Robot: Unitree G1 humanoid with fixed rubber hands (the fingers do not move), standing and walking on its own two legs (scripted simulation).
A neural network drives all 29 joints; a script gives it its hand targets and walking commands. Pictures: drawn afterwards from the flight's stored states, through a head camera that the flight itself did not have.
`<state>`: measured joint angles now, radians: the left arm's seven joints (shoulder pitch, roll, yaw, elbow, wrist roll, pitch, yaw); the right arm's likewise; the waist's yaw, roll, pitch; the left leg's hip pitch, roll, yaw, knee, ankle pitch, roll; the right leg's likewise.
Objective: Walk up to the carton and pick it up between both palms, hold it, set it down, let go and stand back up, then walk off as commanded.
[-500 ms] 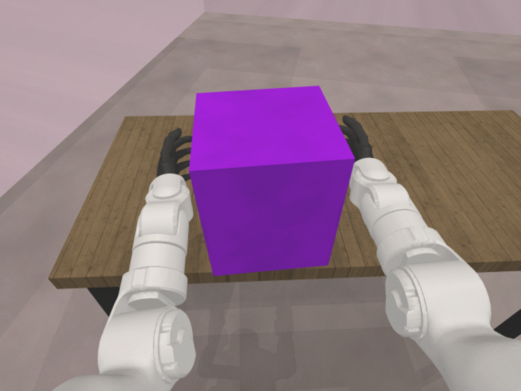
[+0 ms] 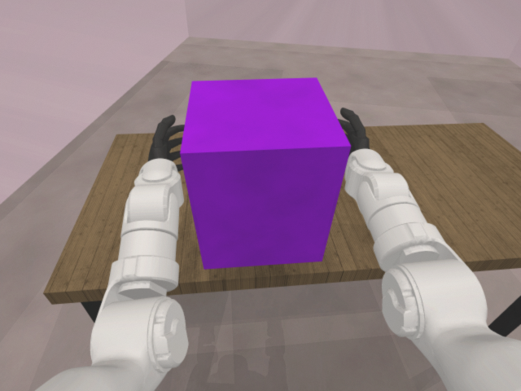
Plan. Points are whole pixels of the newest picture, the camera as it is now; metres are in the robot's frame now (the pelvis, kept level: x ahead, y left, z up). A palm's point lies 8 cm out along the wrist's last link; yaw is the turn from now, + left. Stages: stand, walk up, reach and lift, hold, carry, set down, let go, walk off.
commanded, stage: reach and lift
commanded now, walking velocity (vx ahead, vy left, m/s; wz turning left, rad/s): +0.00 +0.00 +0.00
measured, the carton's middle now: (259, 174) +0.43 +0.02 +0.15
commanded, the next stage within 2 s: hold in 1.34 s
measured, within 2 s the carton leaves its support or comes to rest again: neither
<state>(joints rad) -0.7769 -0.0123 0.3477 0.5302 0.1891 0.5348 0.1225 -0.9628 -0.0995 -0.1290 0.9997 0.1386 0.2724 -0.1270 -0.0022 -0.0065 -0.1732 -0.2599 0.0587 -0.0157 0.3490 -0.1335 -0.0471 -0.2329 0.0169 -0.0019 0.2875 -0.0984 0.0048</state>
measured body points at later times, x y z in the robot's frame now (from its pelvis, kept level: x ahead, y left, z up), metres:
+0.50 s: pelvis +0.00 +0.01 +0.00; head -0.06 +0.02 +0.45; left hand +0.40 +0.17 +0.21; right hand +0.41 -0.13 +0.22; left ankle +0.03 +0.14 -0.75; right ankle +0.03 -0.12 -0.75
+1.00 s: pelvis +0.01 +0.01 +0.00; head -0.05 +0.02 +0.45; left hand +0.41 +0.17 +0.24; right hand +0.42 -0.13 +0.24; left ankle +0.03 +0.14 -0.75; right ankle +0.03 -0.12 -0.75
